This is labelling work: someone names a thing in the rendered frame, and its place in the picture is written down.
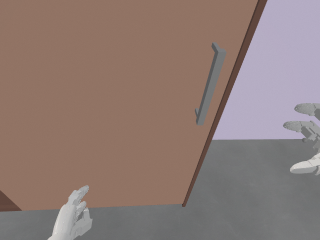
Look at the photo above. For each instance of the handle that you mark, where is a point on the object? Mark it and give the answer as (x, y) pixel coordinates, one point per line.
(216, 66)

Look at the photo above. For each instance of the wardrobe door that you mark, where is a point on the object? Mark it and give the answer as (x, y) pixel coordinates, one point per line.
(102, 93)
(4, 200)

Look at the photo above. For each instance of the robot right hand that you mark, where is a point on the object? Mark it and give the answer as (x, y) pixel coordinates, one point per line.
(312, 132)

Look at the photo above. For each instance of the robot left hand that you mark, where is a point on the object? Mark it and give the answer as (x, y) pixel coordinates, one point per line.
(66, 222)

